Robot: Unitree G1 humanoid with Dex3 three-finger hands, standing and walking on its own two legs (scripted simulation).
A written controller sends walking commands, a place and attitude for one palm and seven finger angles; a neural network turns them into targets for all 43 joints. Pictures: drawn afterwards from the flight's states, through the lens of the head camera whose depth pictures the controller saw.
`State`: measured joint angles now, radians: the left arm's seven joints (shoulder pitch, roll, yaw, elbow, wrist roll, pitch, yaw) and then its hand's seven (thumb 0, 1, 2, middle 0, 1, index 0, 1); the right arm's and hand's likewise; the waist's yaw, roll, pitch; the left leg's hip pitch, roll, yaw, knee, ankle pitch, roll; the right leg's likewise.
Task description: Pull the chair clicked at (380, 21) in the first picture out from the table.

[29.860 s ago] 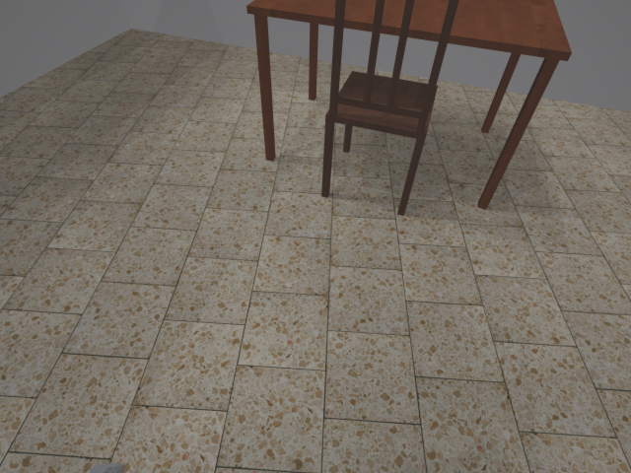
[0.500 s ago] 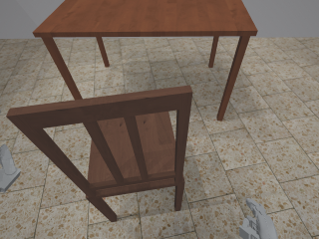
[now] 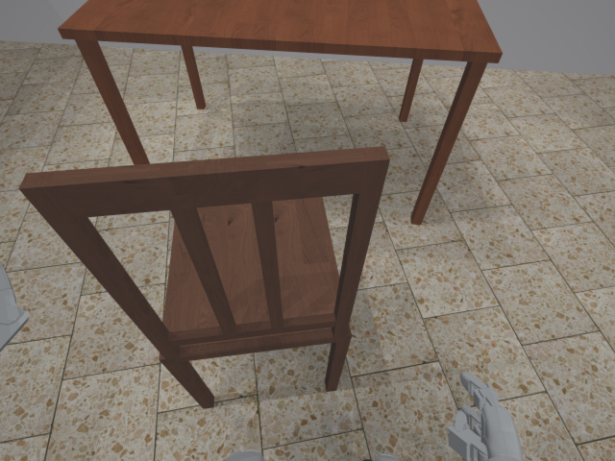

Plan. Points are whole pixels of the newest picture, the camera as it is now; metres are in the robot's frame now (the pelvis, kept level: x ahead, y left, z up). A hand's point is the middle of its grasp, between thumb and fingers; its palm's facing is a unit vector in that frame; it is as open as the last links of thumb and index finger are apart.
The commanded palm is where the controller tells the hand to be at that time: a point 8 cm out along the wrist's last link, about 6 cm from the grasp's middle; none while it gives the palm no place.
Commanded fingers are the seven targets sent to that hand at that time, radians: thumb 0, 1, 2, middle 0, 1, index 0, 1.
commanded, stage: step back with the hand held close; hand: left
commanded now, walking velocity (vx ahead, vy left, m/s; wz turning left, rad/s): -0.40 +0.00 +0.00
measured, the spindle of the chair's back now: (211, 281) +0.37 +0.18 -0.04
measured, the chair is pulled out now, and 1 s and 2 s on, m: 0.56 0.56 0.56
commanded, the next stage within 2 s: stop stepping back and stand still in 1.50 s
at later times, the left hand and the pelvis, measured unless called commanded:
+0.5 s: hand (2, 332) +0.19 +0.26 +0.19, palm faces +0.45 -0.74 -0.50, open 7.4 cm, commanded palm +0.12 +0.31 +0.19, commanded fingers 0.00 0.90 0.90 -0.20 -0.30 -0.20 -0.30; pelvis -0.01 +0.00 +0.00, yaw +1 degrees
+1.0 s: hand out of the picture +0.16 +0.25 +0.18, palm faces +0.46 -0.75 -0.46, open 7.4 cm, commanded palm +0.09 +0.30 +0.19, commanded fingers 0.00 0.90 0.90 -0.20 -0.30 -0.20 -0.30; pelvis -0.04 -0.01 +0.00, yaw +1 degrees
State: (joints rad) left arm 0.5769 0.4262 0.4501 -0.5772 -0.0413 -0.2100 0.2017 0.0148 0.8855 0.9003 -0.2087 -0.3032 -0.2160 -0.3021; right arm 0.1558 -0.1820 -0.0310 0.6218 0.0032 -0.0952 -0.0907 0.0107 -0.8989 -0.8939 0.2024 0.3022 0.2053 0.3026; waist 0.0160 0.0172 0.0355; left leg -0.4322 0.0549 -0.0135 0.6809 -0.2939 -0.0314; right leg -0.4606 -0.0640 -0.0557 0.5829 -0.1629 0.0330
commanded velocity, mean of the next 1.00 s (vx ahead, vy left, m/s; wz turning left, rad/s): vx -0.40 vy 0.00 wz -0.01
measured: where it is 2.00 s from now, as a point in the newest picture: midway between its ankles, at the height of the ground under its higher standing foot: outside the picture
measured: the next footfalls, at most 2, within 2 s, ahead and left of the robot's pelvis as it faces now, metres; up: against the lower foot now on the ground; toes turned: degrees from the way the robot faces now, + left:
right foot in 1.22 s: +0.02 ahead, -0.14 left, +0.00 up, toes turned +1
left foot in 1.46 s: -0.08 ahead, +0.11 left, +0.00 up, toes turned -1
